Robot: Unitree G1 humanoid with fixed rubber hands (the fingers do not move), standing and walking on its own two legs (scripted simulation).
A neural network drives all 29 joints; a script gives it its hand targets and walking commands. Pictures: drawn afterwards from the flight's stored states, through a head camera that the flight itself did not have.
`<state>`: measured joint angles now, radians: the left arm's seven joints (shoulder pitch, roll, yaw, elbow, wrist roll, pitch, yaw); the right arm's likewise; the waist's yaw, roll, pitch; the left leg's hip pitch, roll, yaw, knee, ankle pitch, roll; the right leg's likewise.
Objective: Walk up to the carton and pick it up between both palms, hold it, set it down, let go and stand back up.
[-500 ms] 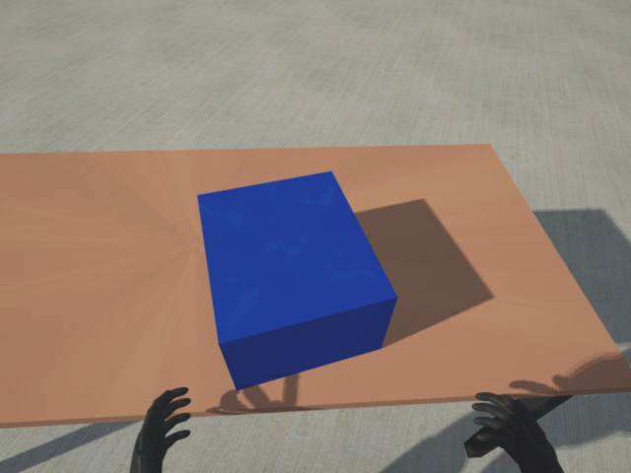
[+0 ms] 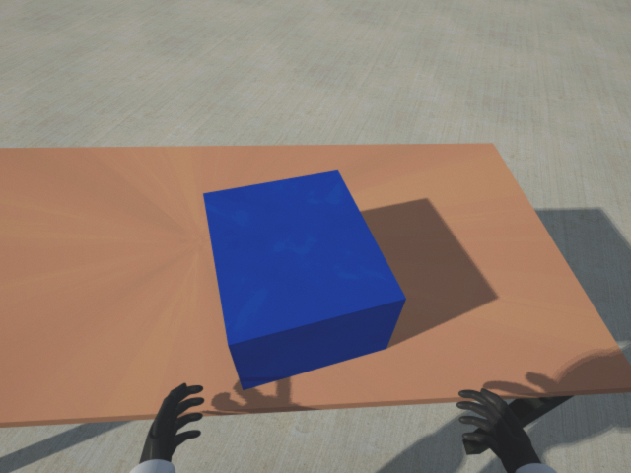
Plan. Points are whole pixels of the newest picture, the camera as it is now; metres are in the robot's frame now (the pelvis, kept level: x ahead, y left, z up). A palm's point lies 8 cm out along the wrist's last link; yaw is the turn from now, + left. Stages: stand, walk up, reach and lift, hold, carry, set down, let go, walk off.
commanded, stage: set down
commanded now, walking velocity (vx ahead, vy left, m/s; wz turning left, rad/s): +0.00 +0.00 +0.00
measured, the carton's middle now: (294, 271) +0.44 +0.06 -0.06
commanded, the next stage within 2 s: let go in 0.44 s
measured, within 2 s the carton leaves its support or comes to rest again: neither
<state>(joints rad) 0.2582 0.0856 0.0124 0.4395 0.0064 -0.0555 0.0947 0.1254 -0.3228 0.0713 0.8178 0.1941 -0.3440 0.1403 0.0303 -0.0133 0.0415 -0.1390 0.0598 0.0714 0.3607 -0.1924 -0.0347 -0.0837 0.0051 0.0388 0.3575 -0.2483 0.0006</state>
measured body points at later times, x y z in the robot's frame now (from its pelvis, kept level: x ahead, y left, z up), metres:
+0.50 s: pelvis -0.01 +0.01 +0.00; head +0.01 +0.00 +0.45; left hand +0.17 +0.22 -0.07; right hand +0.18 -0.21 -0.10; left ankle +0.00 +0.14 -0.75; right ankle -0.03 -0.12 -0.75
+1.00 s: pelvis -0.02 +0.00 +0.00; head -0.01 -0.01 +0.45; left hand +0.17 +0.22 -0.07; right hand +0.16 -0.22 -0.09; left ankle +0.00 +0.14 -0.75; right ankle -0.03 -0.12 -0.75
